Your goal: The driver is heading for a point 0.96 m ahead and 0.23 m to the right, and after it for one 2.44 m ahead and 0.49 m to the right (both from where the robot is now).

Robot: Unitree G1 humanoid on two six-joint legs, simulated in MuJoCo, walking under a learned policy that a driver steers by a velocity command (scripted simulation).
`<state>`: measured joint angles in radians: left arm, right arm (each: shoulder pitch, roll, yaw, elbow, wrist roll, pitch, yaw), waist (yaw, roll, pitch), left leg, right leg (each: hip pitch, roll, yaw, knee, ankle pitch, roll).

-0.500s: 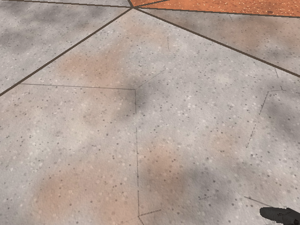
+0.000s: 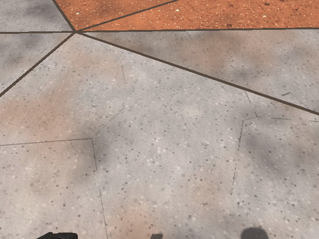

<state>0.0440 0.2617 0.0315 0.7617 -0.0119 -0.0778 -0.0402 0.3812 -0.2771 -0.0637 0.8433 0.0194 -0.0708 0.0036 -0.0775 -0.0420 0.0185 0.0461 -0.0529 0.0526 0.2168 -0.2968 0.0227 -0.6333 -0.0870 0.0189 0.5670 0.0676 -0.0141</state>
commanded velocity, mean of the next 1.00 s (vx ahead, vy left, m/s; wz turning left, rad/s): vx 0.50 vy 0.00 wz -0.21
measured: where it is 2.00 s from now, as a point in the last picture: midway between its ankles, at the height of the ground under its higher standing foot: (202, 108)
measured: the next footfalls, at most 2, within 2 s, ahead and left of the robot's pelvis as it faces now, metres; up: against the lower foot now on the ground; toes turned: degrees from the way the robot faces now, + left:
right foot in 0.08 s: +0.24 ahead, -0.13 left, +0.00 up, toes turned -2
left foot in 0.62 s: +0.53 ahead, +0.11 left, +0.00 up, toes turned -2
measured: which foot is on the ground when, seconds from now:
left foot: down 0.00-0.10, up 0.12-0.60, down 0.62-1.00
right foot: up 0.00-0.06, down 0.08-0.62, up 0.64-1.00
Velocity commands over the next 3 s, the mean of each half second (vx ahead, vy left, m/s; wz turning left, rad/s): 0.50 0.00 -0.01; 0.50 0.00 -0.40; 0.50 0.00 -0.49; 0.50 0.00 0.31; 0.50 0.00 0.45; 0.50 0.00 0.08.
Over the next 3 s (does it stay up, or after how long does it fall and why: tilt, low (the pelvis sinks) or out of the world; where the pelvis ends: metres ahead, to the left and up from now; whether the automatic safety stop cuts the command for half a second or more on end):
stays up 1.63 -0.27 0.01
